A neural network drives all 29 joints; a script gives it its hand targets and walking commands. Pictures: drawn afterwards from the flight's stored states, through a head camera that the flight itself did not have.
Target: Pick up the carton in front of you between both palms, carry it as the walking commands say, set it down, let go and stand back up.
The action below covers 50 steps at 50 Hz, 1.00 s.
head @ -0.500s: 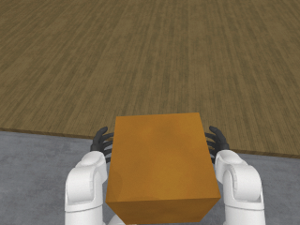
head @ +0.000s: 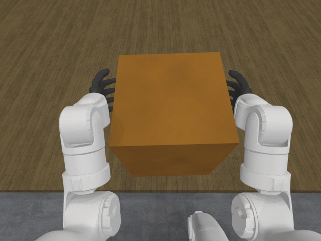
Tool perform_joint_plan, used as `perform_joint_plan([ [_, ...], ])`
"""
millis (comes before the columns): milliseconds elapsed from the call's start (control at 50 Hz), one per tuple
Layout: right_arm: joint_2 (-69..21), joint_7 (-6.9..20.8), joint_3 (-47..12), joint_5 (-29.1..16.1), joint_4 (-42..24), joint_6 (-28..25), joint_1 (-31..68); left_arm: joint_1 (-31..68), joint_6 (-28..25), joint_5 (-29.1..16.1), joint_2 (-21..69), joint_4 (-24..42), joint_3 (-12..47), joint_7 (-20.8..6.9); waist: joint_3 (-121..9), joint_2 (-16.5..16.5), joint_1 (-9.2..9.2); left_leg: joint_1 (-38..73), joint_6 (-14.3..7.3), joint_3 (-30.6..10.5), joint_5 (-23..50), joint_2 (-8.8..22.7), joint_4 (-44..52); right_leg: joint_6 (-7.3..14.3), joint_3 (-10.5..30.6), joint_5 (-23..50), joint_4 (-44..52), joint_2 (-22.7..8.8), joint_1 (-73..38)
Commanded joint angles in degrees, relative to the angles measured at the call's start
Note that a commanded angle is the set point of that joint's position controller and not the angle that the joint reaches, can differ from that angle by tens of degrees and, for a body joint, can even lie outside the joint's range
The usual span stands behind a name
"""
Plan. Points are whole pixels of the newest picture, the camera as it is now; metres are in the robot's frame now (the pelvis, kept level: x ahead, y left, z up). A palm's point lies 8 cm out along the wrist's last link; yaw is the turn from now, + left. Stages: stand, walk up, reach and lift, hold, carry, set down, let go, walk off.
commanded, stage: carry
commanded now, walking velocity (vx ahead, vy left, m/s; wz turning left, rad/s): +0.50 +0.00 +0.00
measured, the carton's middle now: (169, 123) +0.36 -0.01 +0.08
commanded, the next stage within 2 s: none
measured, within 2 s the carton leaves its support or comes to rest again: neither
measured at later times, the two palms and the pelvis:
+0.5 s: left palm (107, 22) +0.73 +0.16 +0.12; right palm (196, 17) +0.76 -0.13 +0.12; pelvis +0.35 -0.03 -0.01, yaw +1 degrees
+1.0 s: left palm out of the picture +1.11 +0.11 +0.24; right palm out of the picture +1.09 -0.19 +0.24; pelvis +0.72 -0.01 +0.04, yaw +0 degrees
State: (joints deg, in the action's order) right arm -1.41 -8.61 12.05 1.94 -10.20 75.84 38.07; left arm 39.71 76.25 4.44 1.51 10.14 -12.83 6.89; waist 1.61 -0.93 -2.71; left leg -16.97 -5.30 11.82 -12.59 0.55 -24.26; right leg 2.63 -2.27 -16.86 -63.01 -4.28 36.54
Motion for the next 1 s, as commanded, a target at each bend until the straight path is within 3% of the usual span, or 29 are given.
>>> perform_joint_plan([
  [0, -50.86, 15.42, -38.19, -26.94, -0.71, -0.21, 44.65, 39.67, -0.43, -23.58, 51.05, -3.04, 38.39, -11.02, -24.53, 7.39, -0.03, 23.15, -6.37, -13.13, 18.74, 14.04, 7.09, -0.88, -1.78, 3.68, 6.69, -0.46, 6.22],
  [120, -52.57, 14.71, -32.69, -24.98, 7.88, -0.04, 52.09, 48.41, -0.09, -25.05, 54.11, -11.77, 34.36, -11.31, -22.70, 9.83, -0.89, 27.15, -5.42, -7.84, 29.94, 11.11, 0.72, 0.86, -6.26, 10.63, 22.70, 3.14, 2.91],
  [160, -53.64, 14.32, -31.36, -24.27, 9.38, 0.19, 53.93, 49.71, 0.18, -25.08, 55.29, -13.85, 32.30, -11.67, -23.40, 10.25, 0.55, 27.94, -3.31, -5.64, 40.32, 10.84, -5.59, 2.18, -7.46, 10.67, 27.43, 5.12, -2.27],
  [180, -54.78, 14.14, -30.97, -24.11, 9.84, 0.46, 55.07, 50.27, 0.17, -24.80, 55.62, -15.02, 31.51, -11.81, -24.82, 6.88, 2.04, 26.66, -1.18, -2.44, 47.83, 7.73, -14.31, 2.38, -10.93, 12.63, 32.55, 9.14, -9.86],
  [200, -55.65, 13.92, -30.55, -24.20, 10.25, 0.69, 56.54, 50.39, 0.15, -24.32, 56.27, -16.02, 30.52, -11.99, -29.11, 1.40, 4.59, 17.48, 1.36, -1.16, 44.02, 6.14, -27.51, 3.86, -9.14, 22.49, 38.97, 7.22, -27.81],
  [220, -55.35, 13.77, -30.21, -23.86, 10.55, 0.77, 57.07, 47.11, 0.23, -24.44, 57.75, -17.57, 28.95, -12.27, -31.76, -0.46, 9.97, 4.38, 2.37, -3.10, 28.10, 5.01, -37.00, 3.85, -2.25, 28.86, 38.76, 0.29, -43.65],
  [240, -58.20, 13.76, -30.10, -23.33, 12.42, 1.04, 54.96, 46.75, 0.22, -23.73, 56.35, -18.66, 27.75, -12.32, -36.04, -17.06, 5.68, -18.09, 3.58, -7.21, -17.06, -0.76, -48.72, 9.68, 17.41, 73.42, 27.17, -15.48, -65.48],
  [260, -57.49, 13.60, -28.16, -22.04, 12.97, 0.86, 53.29, 45.35, -0.20, -23.61, 57.52, -18.43, 27.38, -12.38, -40.13, -19.07, 9.77, -32.55, 3.79, -9.40, -21.45, -3.92, -61.20, 17.51, 25.59, 66.59, 29.65, -17.74, -74.01],
  [280, -58.67, 13.33, -28.04, -21.30, 11.06, 0.45, 55.55, 47.81, -0.74, -24.40, 59.81, -15.12, 27.85, -12.59, -37.56, -13.88, 11.43, -37.80, 2.77, -12.38, -18.86, -1.49, -64.60, 17.38, 25.61, 55.05, 31.93, -16.77, -71.90],
  [300, -59.48, 12.94, -27.88, -20.53, 9.32, 0.07, 56.67, 50.86, -1.12, -25.32, 61.29, -10.56, 28.80, -12.62, -34.48, -7.67, 11.53, -40.37, 1.76, -13.18, -17.48, -0.11, -64.08, 15.05, 23.63, 45.77, 33.65, -15.13, -68.39],
  [340, -58.39, 11.69, -27.90, -17.97, 5.55, -1.04, 54.23, 55.34, -1.96, -27.47, 63.44, -2.24, 31.64, -12.45, -31.35, -3.37, 9.74, -41.60, 0.75, -11.91, -15.04, 1.04, -61.81, 10.81, 19.94, 39.86, 35.08, -13.30, -63.67],
  [380, -56.63, 10.30, -28.92, -15.47, 1.63, -2.16, 49.67, 55.59, -2.62, -28.75, 62.78, 3.87, 34.69, -12.12, -32.27, -4.55, 9.19, -43.48, 0.83, -10.24, -15.42, 0.88, -60.53, 9.72, 16.94, 37.93, 35.38, -12.69, -63.49],
  [420, -53.72, 9.26, -30.22, -13.06, -1.59, -3.12, 45.94, 53.19, -3.16, -29.18, 60.70, 7.02, 37.31, -12.04, -30.99, -5.83, 9.47, -45.14, 0.67, -7.17, -16.54, 0.51, -55.96, 9.57, 12.91, 43.93, 35.79, -10.91, -62.11],
  [460, -50.35, 8.81, -31.63, -11.86, -3.28, -3.64, 44.39, 50.87, -3.44, -29.85, 58.06, 7.90, 39.49, -12.37, -28.65, -5.93, 8.41, -36.67, 0.38, -5.63, -11.06, 0.27, -39.31, 8.22, 7.21, 45.04, 37.95, -7.19, -54.59],
  [480, -48.86, 8.81, -32.23, -11.64, -3.20, -3.67, 43.86, 49.56, -3.48, -30.01, 56.93, 7.30, 40.37, -12.66, -27.03, -5.67, 6.81, -24.96, 0.68, -3.44, -6.05, -1.25, -24.74, 6.55, 1.89, 46.61, 39.62, -4.54, -45.65],
  [500, -47.89, 8.91, -33.10, -11.74, -2.28, -3.57, 43.03, 48.58, -3.33, -29.94, 55.91, 5.90, 40.71, -12.87, -28.66, -8.84, 5.01, -12.46, 0.33, 3.54, -3.85, -6.52, -21.45, 6.36, -0.92, 62.21, 37.23, -3.78, -39.81],
  [520, -47.60, 9.26, -34.23, -12.43, -1.52, -3.47, 42.49, 46.90, -3.18, -29.73, 54.75, 4.01, 40.78, -13.11, -31.68, -11.26, 1.72, -0.43, -0.24, 4.25, 3.18, -8.24, -18.16, 5.33, -1.90, 70.08, 30.59, -4.87, -36.31],
  [540, -47.56, 9.85, -35.10, -13.56, -0.66, -3.50, 41.90, 46.50, -3.02, -29.47, 53.99, 2.87, 41.05, -13.48, -36.92, -7.38, -3.69, 13.57, -0.16, 2.98, 13.06, -7.77, -8.55, 2.37, -5.45, 64.38, 18.15, -3.26, -33.84],
  [560, -48.87, 10.67, -35.85, -15.24, -0.61, -3.56, 42.22, 46.71, -2.95, -28.50, 53.82, 1.60, 41.04, -13.78, -40.57, -1.47, -7.51, 27.62, -1.85, -7.30, 17.67, -2.21, -6.49, 1.27, -3.70, 41.94, 5.01, -0.04, -22.82],
  [580, -48.76, 11.39, -36.50, -16.46, 0.45, -3.69, 42.30, 45.21, -2.44, -28.19, 54.85, 0.24, 40.18, -14.20, -48.94, 20.02, -4.82, 41.87, -14.17, -44.71, 42.35, 19.78, -4.15, -2.20, -0.92, -8.60, -18.42, 11.86, -5.65],
  [600, -51.68, 12.23, -37.30, -18.81, 1.95, -3.13, 41.62, 43.46, -2.12, -26.33, 53.12, -2.23, 38.93, -13.96, -52.04, 16.95, -3.97, 43.89, -16.47, -45.78, 50.23, 18.85, -8.32, -0.23, 10.00, -10.30, -30.17, 10.64, -4.36],
  [620, -53.22, 13.13, -38.69, -20.89, 0.38, -3.44, 43.19, 43.12, -2.34, -25.29, 54.07, -1.86, 37.55, -13.69, -47.87, 13.07, -4.92, 41.54, -15.17, -41.97, 44.49, 17.12, -8.89, 0.50, 10.23, -9.89, -32.10, 9.19, 2.57],
  [640, -56.63, 13.87, -39.88, -23.22, -1.48, -3.41, 46.60, 43.59, -2.36, -24.06, 54.28, -1.14, 36.50, -13.24, -43.07, 7.79, -4.36, 38.36, -12.56, -40.18, 34.59, 16.57, -6.78, 0.65, 7.53, -9.56, -29.19, 6.69, 6.56],
  [680, -60.85, 14.92, -41.78, -27.71, -5.26, -3.42, 52.94, 43.55, -2.65, -20.10, 53.93, -0.76, 34.39, -11.83, -36.43, 4.92, -3.11, 32.64, -9.06, -34.25, 29.24, 13.48, -4.68, 0.82, 5.59, -7.46, -19.85, 4.67, 8.27],
  [720, -62.37, 15.53, -42.37, -29.98, -5.66, -3.40, 55.16, 40.53, -3.34, -17.06, 52.68, -2.29, 32.93, -10.73, -34.79, 3.35, -3.58, 31.69, -8.21, -32.05, 29.77, 13.10, -2.45, 0.52, 3.76, -8.28, -10.08, 4.54, 7.26],
  [800, -61.25, 16.47, -41.66, -31.45, -2.77, -3.03, 56.45, 37.73, -4.08, -12.42, 49.11, -5.94, 30.53, -9.38, -33.01, 4.92, -4.02, 31.63, -8.94, -26.56, 41.37, 13.65, -2.41, 0.28, 1.53, -4.36, 9.48, 4.74, 5.87],
  [900, -57.59, 17.25, -36.67, -29.67, 8.43, -1.83, 54.28, 40.45, -2.45, -12.67, 46.32, -11.77, 29.45, -9.19, -26.71, 9.11, -2.61, 20.58, -4.75, -15.56, 39.75, 9.20, -1.72, 0.48, -4.83, 11.25, 27.94, 7.27, -6.69],
  [960, -56.39, 17.01, -33.26, -27.34, 14.47, -0.78, 53.07, 43.43, -0.71, -15.87, 47.65, -15.81, 29.49, -10.32, -27.36, 8.12, 1.67, 15.37, -0.64, -9.44, 42.25, 6.72, -12.31, 2.53, -7.59, 18.98, 38.57, 8.74, -23.02],
  [980, -55.74, 16.78, -32.12, -26.51, 15.91, -0.41, 53.28, 44.29, -0.20, -17.44, 48.43, -17.26, 29.26, -10.81, -29.18, 6.85, 4.16, 9.34, 0.82, -8.16, 33.43, 5.65, -19.29, 3.60, -5.01, 18.36, 37.98, 5.88, -32.22],
])
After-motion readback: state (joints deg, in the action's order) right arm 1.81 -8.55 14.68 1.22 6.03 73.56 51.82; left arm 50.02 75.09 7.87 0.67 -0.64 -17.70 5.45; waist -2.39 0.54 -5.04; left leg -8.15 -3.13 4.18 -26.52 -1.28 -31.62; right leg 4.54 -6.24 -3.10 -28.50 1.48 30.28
